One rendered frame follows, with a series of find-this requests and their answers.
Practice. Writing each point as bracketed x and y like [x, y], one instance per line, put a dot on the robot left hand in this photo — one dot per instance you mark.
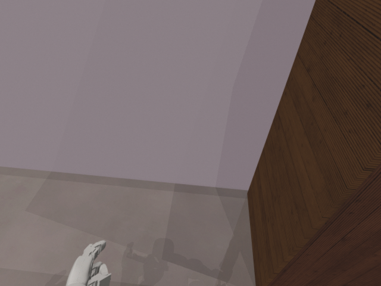
[85, 272]

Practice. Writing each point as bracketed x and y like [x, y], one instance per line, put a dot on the wardrobe door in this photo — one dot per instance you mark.
[346, 250]

